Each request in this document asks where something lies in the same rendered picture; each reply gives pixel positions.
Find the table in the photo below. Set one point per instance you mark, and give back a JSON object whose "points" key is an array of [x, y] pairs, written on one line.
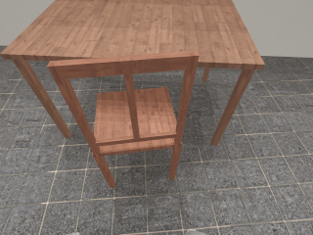
{"points": [[87, 29]]}

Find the chair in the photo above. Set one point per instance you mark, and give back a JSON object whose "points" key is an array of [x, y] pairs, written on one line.
{"points": [[133, 120]]}

